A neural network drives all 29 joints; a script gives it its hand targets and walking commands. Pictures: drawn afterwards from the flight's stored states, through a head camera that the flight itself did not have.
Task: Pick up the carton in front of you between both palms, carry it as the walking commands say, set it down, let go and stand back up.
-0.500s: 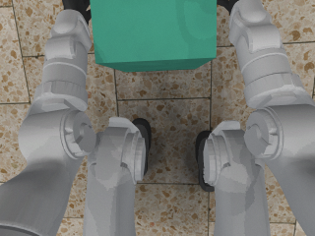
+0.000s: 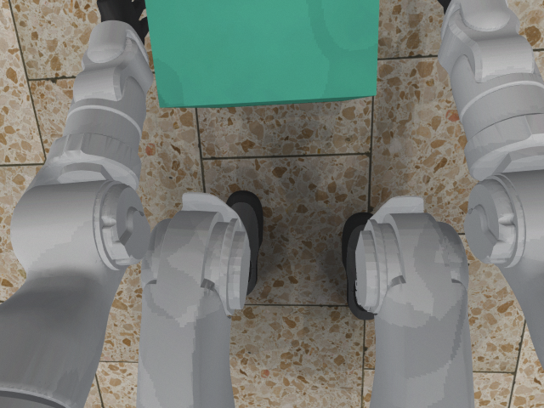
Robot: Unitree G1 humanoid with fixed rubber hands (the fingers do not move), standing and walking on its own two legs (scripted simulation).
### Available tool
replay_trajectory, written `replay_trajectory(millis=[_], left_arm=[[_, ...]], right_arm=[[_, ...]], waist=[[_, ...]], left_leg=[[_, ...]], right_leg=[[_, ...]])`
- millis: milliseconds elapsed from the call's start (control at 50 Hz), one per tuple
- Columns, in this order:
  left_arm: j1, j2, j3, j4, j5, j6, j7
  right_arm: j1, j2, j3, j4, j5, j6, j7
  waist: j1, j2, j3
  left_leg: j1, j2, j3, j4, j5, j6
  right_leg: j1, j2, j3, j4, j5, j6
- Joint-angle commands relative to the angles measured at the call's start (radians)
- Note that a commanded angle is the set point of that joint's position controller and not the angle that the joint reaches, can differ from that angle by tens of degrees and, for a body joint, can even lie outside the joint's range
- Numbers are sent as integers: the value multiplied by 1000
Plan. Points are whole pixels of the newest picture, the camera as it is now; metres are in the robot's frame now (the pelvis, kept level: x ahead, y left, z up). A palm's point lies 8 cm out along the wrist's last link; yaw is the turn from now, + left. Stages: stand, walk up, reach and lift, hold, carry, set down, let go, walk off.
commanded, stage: set down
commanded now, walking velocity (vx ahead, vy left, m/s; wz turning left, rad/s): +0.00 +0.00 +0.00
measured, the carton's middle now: (270, 20) +0.52 +0.06 -0.24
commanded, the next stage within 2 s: let go in 1.18 s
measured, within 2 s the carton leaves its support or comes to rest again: neither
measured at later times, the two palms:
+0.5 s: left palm out of the picture +0.52 +0.23 -0.05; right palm out of the picture +0.56 -0.15 -0.05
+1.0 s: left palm out of the picture +0.52 +0.24 +0.10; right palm out of the picture +0.57 -0.16 +0.10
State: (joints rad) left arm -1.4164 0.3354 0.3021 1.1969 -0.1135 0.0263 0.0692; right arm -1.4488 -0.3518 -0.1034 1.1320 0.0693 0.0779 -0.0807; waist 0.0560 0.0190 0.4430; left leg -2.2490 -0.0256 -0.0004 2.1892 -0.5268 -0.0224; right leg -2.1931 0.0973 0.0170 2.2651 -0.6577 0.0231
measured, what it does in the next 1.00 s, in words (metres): rises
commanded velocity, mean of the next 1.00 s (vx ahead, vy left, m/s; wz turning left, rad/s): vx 0.00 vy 0.00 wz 0.00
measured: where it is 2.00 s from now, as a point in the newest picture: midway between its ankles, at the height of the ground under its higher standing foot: (302, 271)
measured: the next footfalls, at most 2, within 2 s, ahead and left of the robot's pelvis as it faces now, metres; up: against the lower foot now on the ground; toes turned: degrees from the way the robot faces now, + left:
none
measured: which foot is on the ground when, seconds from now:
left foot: down 0.00-1.00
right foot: down 0.00-1.00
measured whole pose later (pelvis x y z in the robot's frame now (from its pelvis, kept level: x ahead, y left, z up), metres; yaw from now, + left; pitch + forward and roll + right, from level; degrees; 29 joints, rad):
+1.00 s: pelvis +0.03 +0.00 +0.20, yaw +0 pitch +47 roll -1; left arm -1.08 0.25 0.31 0.80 -0.07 0.16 0.05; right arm -1.17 -0.31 -0.21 0.89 0.03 0.18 -0.04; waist 0.07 -0.02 -0.07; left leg -1.89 -0.03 -0.03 1.46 -0.40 -0.01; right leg -1.84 0.07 0.03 1.51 -0.50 0.01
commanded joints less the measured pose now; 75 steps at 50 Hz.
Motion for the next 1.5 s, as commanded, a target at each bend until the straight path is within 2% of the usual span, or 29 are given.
replay_trajectory(millis=[0,40,100,160,240,320,380,480,680,780,1100,1180,1260,1340,1400,1480], left_arm=[[-258,163,-49,-113,-60,-47,16],[-251,182,-62,-124,-75,-49,19],[-220,192,-74,-148,-89,-43,25],[-184,177,-86,-203,-102,-27,30],[-147,150,-97,-332,-105,16,41],[-106,111,-69,-344,-65,61,44],[-79,82,-42,-329,-30,65,40],[-47,67,-15,-339,5,66,32],[20,72,-4,-466,11,104,16],[64,64,1,-515,15,125,3],[183,11,39,-503,80,94,-33],[209,-14,48,-481,106,84,-45],[317,-18,52,-499,155,80,-69],[491,-8,25,-571,207,79,-105],[622,-5,-7,-646,217,73,-124],[762,-20,-55,-704,184,54,-139]], right_arm=[[-341,-86,94,-140,120,-38,-1],[-331,-91,118,-144,159,-34,4],[-290,-111,119,-141,175,-27,1],[-250,-132,97,-159,156,-17,-15],[-225,-149,42,-253,110,14,-43],[-182,-132,-25,-249,56,49,-43],[-152,-106,-49,-219,35,47,-28],[-126,-85,-60,-206,22,43,-8],[-80,-92,-80,-331,-2,76,4],[-40,-89,-94,-377,-14,94,16],[80,-56,-145,-337,-63,53,67],[112,-32,-163,-310,-90,43,79],[229,1,-181,-339,-143,46,70],[420,54,-178,-440,-185,52,42],[561,73,-158,-538,-179,41,32],[698,82,-124,-627,-151,10,45]], waist=[[73,-113,-1140],[94,-110,-1193],[97,-95,-1284],[77,-83,-1420],[38,-70,-1589],[23,-54,-1466],[28,-45,-1368],[41,-55,-1378],[40,-76,-1596],[35,-77,-1625],[34,-71,-1521],[29,-71,-1458],[19,-70,-1513],[11,-53,-1541],[14,-27,-1493],[9,-11,-1352]], left_leg=[[544,20,14,-89,388,1],[581,25,20,-92,411,3],[656,26,28,-103,435,3],[750,18,36,-124,451,-1],[865,-3,52,-187,423,-4],[790,-16,58,-271,325,-8],[725,-16,56,-319,296,-9],[723,-18,58,-400,301,-12],[903,-33,67,-566,411,-18],[985,-39,66,-656,462,-20],[1196,-30,38,-987,550,-22],[1226,-25,31,-1062,539,-22],[1322,-27,34,-1128,585,-16],[1457,-29,33,-1196,636,-4],[1585,-24,18,-1252,676,4],[1706,-8,-17,-1326,695,13]], right_leg=[[394,-59,15,-198,377,10],[416,-58,12,-195,385,13],[438,-52,-2,-203,383,15],[484,-43,-23,-225,380,12],[555,-27,-56,-293,346,1],[501,-22,-64,-373,260,-9],[451,-22,-57,-419,236,-11],[467,-17,-56,-494,249,-8],[648,2,-69,-660,354,1],[728,6,-68,-751,404,4],[925,-9,-36,-1083,505,14],[956,-16,-30,-1161,504,17],[1078,-16,-27,-1234,572,23],[1206,-13,-25,-1307,632,26],[1248,-14,-26,-1368,636,23],[1269,-24,-21,-1445,606,14]])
